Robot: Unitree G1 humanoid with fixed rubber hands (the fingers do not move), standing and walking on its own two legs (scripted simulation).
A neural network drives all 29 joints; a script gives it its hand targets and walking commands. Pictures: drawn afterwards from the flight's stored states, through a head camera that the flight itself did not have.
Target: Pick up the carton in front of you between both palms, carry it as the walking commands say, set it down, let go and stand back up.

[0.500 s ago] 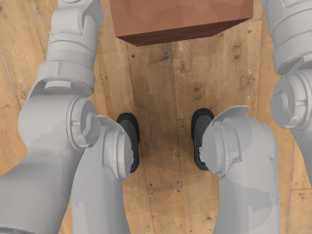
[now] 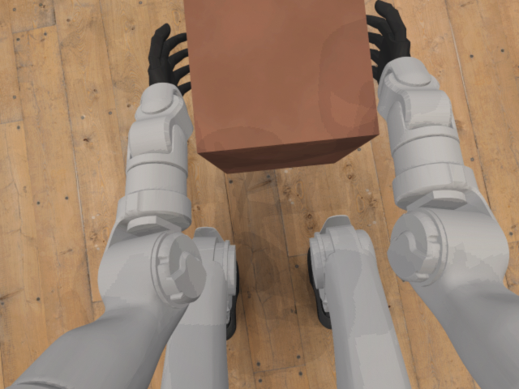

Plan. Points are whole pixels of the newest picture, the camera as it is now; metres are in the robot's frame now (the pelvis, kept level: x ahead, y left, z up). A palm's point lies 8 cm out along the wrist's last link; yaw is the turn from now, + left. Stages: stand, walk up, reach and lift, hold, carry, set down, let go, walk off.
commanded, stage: reach and lift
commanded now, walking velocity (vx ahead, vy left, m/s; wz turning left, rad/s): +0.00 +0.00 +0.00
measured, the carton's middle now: (276, 96) +0.52 -0.04 -0.14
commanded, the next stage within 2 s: none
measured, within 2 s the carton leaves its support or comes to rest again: neither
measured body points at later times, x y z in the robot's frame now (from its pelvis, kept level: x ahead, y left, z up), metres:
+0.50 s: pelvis +0.02 +0.00 +0.11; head +0.25 -0.02 +0.51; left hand +0.50 +0.13 +0.07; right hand +0.49 -0.18 +0.06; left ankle +0.11 +0.13 -0.40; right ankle +0.12 -0.12 -0.40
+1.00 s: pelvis +0.07 +0.00 +0.26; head +0.18 -0.01 +0.69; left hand +0.45 +0.14 +0.23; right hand +0.44 -0.17 +0.22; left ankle +0.11 +0.13 -0.40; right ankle +0.12 -0.12 -0.40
